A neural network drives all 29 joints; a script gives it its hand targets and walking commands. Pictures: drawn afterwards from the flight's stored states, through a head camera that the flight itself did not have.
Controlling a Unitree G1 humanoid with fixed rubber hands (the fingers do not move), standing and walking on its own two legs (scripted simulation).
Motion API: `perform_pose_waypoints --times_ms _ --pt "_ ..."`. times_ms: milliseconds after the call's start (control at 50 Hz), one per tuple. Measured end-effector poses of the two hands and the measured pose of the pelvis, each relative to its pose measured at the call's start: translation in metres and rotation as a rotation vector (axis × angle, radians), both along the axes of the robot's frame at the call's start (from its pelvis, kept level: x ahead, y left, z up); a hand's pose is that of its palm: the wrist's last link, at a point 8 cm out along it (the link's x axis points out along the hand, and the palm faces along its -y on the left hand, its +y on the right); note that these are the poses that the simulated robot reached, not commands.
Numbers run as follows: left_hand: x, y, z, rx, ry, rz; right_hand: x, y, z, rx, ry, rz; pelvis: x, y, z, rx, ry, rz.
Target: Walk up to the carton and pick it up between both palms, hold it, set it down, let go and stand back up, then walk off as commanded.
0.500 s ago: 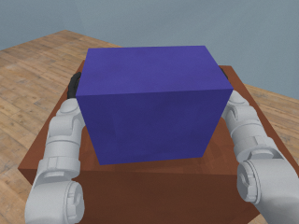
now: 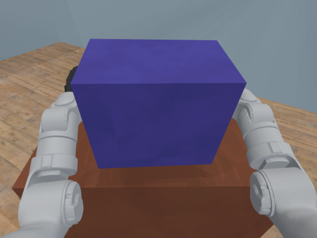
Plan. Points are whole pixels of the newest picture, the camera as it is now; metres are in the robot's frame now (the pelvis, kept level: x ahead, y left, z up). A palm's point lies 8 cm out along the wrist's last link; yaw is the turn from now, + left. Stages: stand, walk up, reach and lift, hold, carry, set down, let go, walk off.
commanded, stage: reach and lift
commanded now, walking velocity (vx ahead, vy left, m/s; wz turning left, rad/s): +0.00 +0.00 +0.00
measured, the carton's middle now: (155, 106) +0.39 +0.03 +0.20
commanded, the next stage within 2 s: hold in 1.20 s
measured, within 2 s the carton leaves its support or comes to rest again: neither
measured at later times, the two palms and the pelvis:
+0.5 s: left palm (71, 84) +0.40 +0.23 +0.25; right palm (237, 85) +0.41 -0.16 +0.26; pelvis +0.00 +0.00 +0.00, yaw +0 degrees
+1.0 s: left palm (69, 80) +0.40 +0.23 +0.26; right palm (237, 83) +0.41 -0.16 +0.26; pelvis +0.00 +0.00 +0.00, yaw +0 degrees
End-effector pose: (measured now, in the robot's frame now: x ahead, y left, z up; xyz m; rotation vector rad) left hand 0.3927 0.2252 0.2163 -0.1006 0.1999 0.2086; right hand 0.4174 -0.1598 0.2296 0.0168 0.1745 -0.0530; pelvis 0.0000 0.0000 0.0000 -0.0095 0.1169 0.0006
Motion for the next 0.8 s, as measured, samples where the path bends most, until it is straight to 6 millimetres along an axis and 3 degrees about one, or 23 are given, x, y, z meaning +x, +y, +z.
perform_pose_waypoints --times_ms 420,800 --pt "0.006 0.002 0.028 -0.001 -0.021 -0.044 -0.009 0.001 0.025 -0.003 -0.016 -0.042 -0.002 0.004 0.001 -0.005 -0.006 0.001" --pt "0.007 0.003 0.037 0.002 -0.026 -0.049 -0.009 0.002 0.031 0.006 -0.016 -0.048 -0.002 0.005 0.001 -0.006 -0.006 0.001"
